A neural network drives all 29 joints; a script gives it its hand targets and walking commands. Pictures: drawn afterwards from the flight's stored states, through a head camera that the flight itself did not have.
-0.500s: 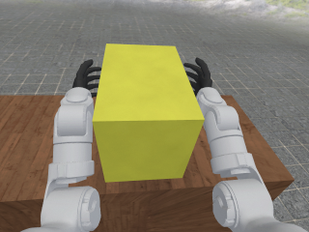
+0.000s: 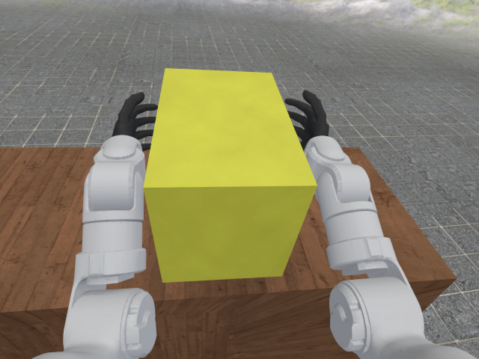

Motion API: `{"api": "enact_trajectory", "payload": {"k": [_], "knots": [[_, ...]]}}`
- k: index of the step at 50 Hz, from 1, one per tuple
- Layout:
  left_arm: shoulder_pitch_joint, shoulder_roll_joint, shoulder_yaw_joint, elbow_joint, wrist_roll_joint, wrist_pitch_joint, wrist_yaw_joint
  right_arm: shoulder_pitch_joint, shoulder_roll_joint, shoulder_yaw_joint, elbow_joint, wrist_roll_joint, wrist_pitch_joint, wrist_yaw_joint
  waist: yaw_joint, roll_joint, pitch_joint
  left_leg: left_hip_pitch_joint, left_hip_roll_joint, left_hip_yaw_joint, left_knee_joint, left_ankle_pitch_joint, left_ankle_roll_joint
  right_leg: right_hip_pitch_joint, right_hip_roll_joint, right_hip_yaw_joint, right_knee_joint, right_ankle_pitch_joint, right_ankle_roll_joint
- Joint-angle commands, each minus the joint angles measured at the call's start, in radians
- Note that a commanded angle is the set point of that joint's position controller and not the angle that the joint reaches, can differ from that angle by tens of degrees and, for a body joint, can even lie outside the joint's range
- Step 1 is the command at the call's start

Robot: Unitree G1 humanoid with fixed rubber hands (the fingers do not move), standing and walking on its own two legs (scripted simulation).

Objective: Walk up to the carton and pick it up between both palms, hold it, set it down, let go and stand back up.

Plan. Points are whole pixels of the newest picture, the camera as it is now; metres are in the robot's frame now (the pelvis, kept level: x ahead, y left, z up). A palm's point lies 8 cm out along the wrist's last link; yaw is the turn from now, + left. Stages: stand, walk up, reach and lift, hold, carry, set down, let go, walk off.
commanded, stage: hold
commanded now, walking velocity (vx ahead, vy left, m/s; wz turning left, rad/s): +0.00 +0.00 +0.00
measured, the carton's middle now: (221, 168) +0.39 +0.02 +0.17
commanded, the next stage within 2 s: set down in 0.56 s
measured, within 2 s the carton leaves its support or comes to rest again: neither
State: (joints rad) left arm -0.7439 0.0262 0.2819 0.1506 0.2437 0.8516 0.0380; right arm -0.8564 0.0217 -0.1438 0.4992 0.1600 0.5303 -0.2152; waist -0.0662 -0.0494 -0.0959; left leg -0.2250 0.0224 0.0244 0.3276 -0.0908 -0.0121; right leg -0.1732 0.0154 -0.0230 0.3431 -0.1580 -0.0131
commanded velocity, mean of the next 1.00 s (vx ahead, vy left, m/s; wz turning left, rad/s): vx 0.00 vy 0.00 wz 0.00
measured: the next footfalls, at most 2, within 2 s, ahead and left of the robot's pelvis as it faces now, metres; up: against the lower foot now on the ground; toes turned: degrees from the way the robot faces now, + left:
none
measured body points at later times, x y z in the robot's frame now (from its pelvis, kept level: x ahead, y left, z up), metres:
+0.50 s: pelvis +0.00 +0.00 +0.00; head -0.04 +0.02 +0.45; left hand +0.39 +0.17 +0.23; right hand +0.40 -0.12 +0.24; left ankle +0.05 +0.12 -0.75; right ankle +0.02 -0.11 -0.75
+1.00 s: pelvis +0.01 +0.00 +0.00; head -0.03 +0.02 +0.45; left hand +0.41 +0.17 +0.21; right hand +0.42 -0.11 +0.23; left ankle +0.05 +0.12 -0.75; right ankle +0.02 -0.11 -0.75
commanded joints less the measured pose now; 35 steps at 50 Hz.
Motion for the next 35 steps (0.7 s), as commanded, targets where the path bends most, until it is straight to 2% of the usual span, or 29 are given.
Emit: {"api": "enact_trajectory", "payload": {"k": [1,2,3,5,6,7,8,9,10,11,12,15,17,19,21,22,23,24,25,26,27,28,29,30,31,32,33,34,35], "knots": [[-0.695,-0.558,-0.405,-0.063,-0.099,-0.07,-0.171,-0.665,0.478,0.411,-0.093,0.175,-0.013,0.064,-0.073,0.092,-0.339,0.279,-0.05,-0.021,-0.046,-0.074,0.011,0.182,0.019,0.003,-0.08,0.057,0.068],[-0.716,-0.566,-0.424,-0.052,-0.106,-0.067,-0.174,-0.706,0.489,0.421,-0.149,0.176,-0.025,0.066,-0.067,0.105,-0.358,0.282,-0.057,-0.012,-0.048,-0.071,0.01,0.189,0.016,-0.001,-0.084,0.063,0.068],[-0.715,-0.599,-0.459,-0.115,-0.14,-0.078,-0.168,-0.696,0.495,0.424,-0.189,0.183,-0.032,0.064,-0.07,0.114,-0.413,0.293,-0.044,-0.021,-0.035,-0.007,-0.007,0.21,0.025,-0.002,-0.055,0.119,0.06],[-0.73,-0.595,-0.49,-0.18,-0.148,-0.082,-0.158,-0.641,0.498,0.438,-0.162,0.199,-0.026,0.063,-0.091,0.153,-0.447,0.34,-0.047,-0.022,-0.008,0.068,-0.028,0.205,0.028,-0.007,-0.052,0.169,0.062],[-0.69,-0.591,-0.468,-0.171,-0.137,-0.078,-0.159,-0.631,0.483,0.436,-0.147,0.197,-0.015,0.06,-0.078,0.143,-0.43,0.34,-0.051,-0.02,-0.014,0.071,-0.024,0.221,0.028,-0.01,-0.056,0.181,0.064],[-0.648,-0.586,-0.474,-0.135,-0.126,-0.062,-0.164,-0.654,0.485,0.457,-0.211,0.206,-0.02,0.053,-0.078,0.123,-0.417,0.319,-0.061,-0.016,-0.007,0.066,-0.016,0.242,0.025,-0.004,-0.056,0.206,0.067],[-0.658,-0.585,-0.459,-0.116,-0.115,-0.064,-0.168,-0.65,0.478,0.44,-0.166,0.201,-0.016,0.054,-0.08,0.121,-0.371,0.304,-0.055,-0.022,-0.017,0.025,-0.015,0.232,0.026,-0.004,-0.059,0.169,0.067],[-0.693,-0.586,-0.471,-0.194,-0.135,-0.075,-0.165,-0.66,0.512,0.475,-0.232,0.206,-0.022,0.055,-0.073,0.109,-0.47,0.341,-0.063,-0.011,-0.009,0.069,-0.004,0.258,0.023,-0.008,-0.054,0.221,0.076],[-0.72,-0.584,-0.496,-0.19,-0.145,-0.077,-0.16,-0.696,0.498,0.477,-0.261,0.216,-0.028,0.054,-0.075,0.111,-0.486,0.335,-0.057,-0.028,-0.004,0.069,-0.014,0.254,0.029,-0.008,-0.046,0.215,0.071],[-0.691,-0.586,-0.496,-0.175,-0.149,-0.075,-0.16,-0.681,0.498,0.487,-0.249,0.215,-0.023,0.05,-0.074,0.101,-0.475,0.332,-0.056,-0.024,0.0,0.077,-0.013,0.255,0.032,-0.008,-0.036,0.243,0.076],[-0.716,-0.592,-0.482,-0.216,-0.147,-0.08,-0.159,-0.65,0.489,0.464,-0.209,0.22,-0.016,0.049,-0.085,0.129,-0.46,0.34,-0.055,-0.024,-0.002,0.067,-0.018,0.235,0.025,0.001,-0.05,0.216,0.069],[-0.664,-0.583,-0.463,-0.131,-0.113,-0.06,-0.167,-0.633,0.482,0.437,-0.165,0.198,-0.008,0.056,-0.091,0.124,-0.371,0.29,-0.055,-0.02,-0.025,-0.009,-0.012,0.218,0.026,-0.01,-0.058,0.14,0.068],[-0.682,-0.565,-0.416,-0.129,-0.106,-0.062,-0.174,-0.63,0.496,0.451,-0.168,0.189,-0.001,0.052,-0.062,0.087,-0.351,0.284,-0.055,-0.014,-0.038,-0.017,0.005,0.228,0.024,0.003,-0.061,0.129,0.071],[-0.669,-0.56,-0.423,-0.107,-0.1,-0.059,-0.178,-0.628,0.48,0.434,-0.146,0.184,-0.005,0.052,-0.083,0.102,-0.358,0.281,-0.057,-0.014,-0.036,-0.021,0.0,0.23,0.022,-0.006,-0.064,0.134,0.072],[-0.706,-0.556,-0.424,-0.159,-0.108,-0.068,-0.172,-0.652,0.489,0.437,-0.158,0.188,-0.01,0.055,-0.073,0.105,-0.397,0.319,-0.053,-0.012,-0.03,0.002,0.001,0.226,0.019,-0.002,-0.064,0.157,0.072],[-0.659,-0.556,-0.434,-0.087,-0.101,-0.052,-0.181,-0.685,0.463,0.445,-0.185,0.171,-0.012,0.055,-0.076,0.089,-0.36,0.291,-0.055,-0.018,-0.04,-0.043,0.007,0.22,0.014,-0.004,-0.067,0.133,0.08],[-0.708,-0.563,-0.453,-0.13,-0.123,-0.067,-0.178,-0.639,0.466,0.417,-0.135,0.166,-0.01,0.055,-0.103,0.124,-0.353,0.285,-0.049,-0.018,-0.04,-0.058,-0.013,0.195,0.018,-0.007,-0.061,0.101,0.071],[-0.696,-0.564,-0.442,-0.087,-0.119,-0.063,-0.178,-0.68,0.47,0.417,-0.159,0.17,-0.019,0.053,-0.09,0.114,-0.377,0.285,-0.053,-0.015,-0.039,-0.053,0.002,0.22,0.015,0.007,-0.073,0.112,0.069],[-0.71,-0.573,-0.449,-0.116,-0.124,-0.068,-0.179,-0.699,0.497,0.448,-0.195,0.186,-0.025,0.054,-0.069,0.084,-0.417,0.302,-0.055,-0.012,-0.035,-0.031,0.006,0.206,0.025,-0.01,-0.069,0.111,0.077],[-0.701,-0.59,-0.462,-0.125,-0.138,-0.073,-0.172,-0.686,0.494,0.447,-0.218,0.183,-0.022,0.056,-0.074,0.081,-0.409,0.302,-0.046,-0.027,-0.032,-0.01,0.0,0.204,0.033,-0.013,-0.055,0.122,0.066],[-0.717,-0.586,-0.462,-0.11,-0.124,-0.076,-0.162,-0.712,0.499,0.443,-0.205,0.196,-0.026,0.058,-0.071,0.126,-0.435,0.315,-0.052,-0.019,-0.031,-0.007,-0.004,0.203,0.027,-0.007,-0.067,0.112,0.065],[-0.707,-0.592,-0.476,-0.149,-0.14,-0.075,-0.16,-0.641,0.489,0.443,-0.167,0.2,-0.02,0.058,-0.082,0.133,-0.399,0.318,-0.042,-0.022,-0.02,0.018,-0.018,0.189,0.031,-0.006,-0.053,0.141,0.057],[-0.611,-0.568,-0.394,-0.079,-0.087,-0.048,-0.172,-0.664,0.506,0.445,-0.138,0.19,-0.017,0.053,-0.037,0.116,-0.305,0.321,-0.076,-0.008,-0.032,0.038,0.006,0.233,0.02,-0.01,-0.076,0.161,0.06],[-0.631,-0.547,-0.365,-0.063,-0.072,-0.05,-0.183,-0.684,0.499,0.446,-0.154,0.186,-0.023,0.051,-0.011,0.106,-0.308,0.318,-0.071,-0.015,-0.038,0.041,0.017,0.242,0.022,-0.011,-0.067,0.178,0.064],[-0.675,-0.56,-0.4,-0.103,-0.085,-0.059,-0.183,-0.699,0.497,0.433,-0.191,0.178,-0.039,0.05,-0.032,0.108,-0.338,0.339,-0.067,-0.017,-0.026,0.049,0.005,0.226,0.029,-0.028,-0.06,0.169,0.06],[-0.698,-0.608,-0.456,-0.189,-0.125,-0.08,-0.176,-0.724,0.519,0.454,-0.274,0.198,-0.065,0.052,-0.03,0.123,-0.457,0.375,-0.061,-0.018,-0.004,0.12,-0.008,0.251,0.034,-0.029,-0.044,0.221,0.057],[-0.717,-0.58,-0.404,-0.123,-0.1,-0.086,-0.179,-0.735,0.497,0.439,-0.215,0.163,-0.067,0.051,-0.026,0.078,-0.414,0.379,-0.061,-0.017,-0.02,0.077,0.009,0.244,0.028,-0.026,-0.06,0.17,0.06],[-0.709,-0.568,-0.387,-0.104,-0.088,-0.102,-0.178,-0.738,0.513,0.439,-0.208,0.15,-0.095,0.057,-0.001,0.08,-0.413,0.376,-0.063,-0.006,-0.015,0.077,0.016,0.23,0.021,-0.021,-0.06,0.174,0.061],[-0.756,-0.558,-0.393,-0.135,-0.081,-0.116,-0.177,-0.767,0.516,0.444,-0.237,0.146,-0.115,0.061,-0.005,0.105,-0.441,0.382,-0.069,-0.011,-0.012,0.096,0.013,0.228,0.018,-0.026,-0.055,0.192,0.065]]}}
